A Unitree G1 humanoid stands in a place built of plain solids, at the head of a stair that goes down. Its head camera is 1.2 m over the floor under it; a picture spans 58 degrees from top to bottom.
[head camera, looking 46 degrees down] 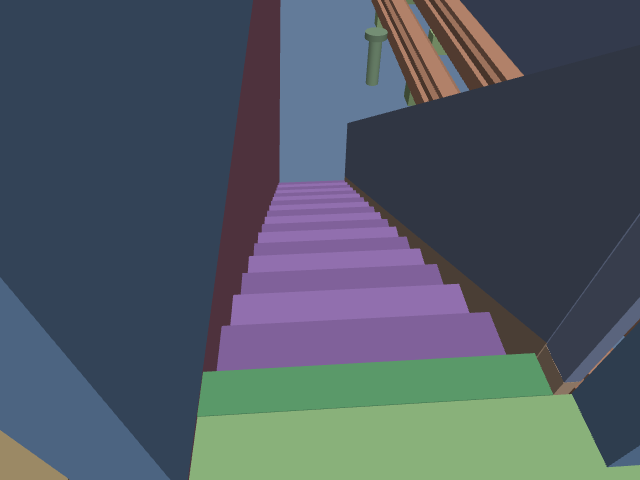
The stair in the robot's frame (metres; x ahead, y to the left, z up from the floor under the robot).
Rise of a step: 0.17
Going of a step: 0.27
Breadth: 1.02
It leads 4 degrees to the left of straight ahead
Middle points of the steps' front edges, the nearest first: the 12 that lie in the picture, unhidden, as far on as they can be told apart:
0.65 -0.16 0.00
0.92 -0.14 -0.17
1.19 -0.12 -0.34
1.45 -0.11 -0.52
1.72 -0.09 -0.69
1.99 -0.07 -0.86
2.26 -0.06 -1.03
2.53 -0.04 -1.20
2.80 -0.02 -1.38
3.07 -0.01 -1.55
3.34 0.01 -1.72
3.61 0.03 -1.89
